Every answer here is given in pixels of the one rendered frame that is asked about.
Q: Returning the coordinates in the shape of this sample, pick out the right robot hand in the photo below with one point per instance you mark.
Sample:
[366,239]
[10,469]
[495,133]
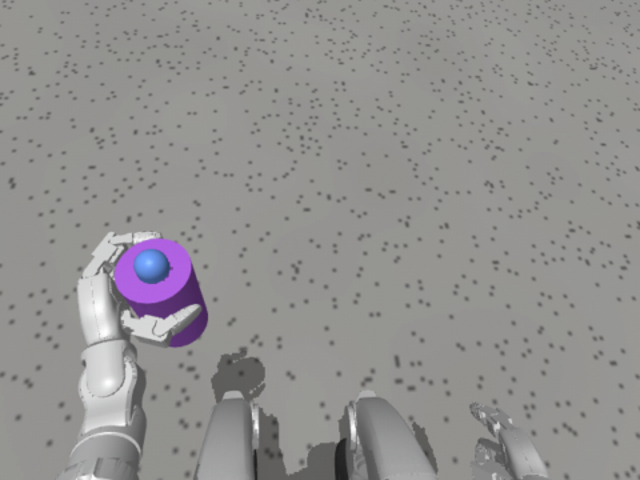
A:
[515,458]

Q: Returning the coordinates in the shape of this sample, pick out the bottle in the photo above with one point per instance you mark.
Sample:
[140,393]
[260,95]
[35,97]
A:
[156,277]

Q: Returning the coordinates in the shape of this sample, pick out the left robot hand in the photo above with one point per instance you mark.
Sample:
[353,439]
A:
[105,314]

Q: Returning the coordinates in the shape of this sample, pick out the left robot arm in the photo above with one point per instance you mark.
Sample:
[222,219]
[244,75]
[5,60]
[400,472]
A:
[110,441]

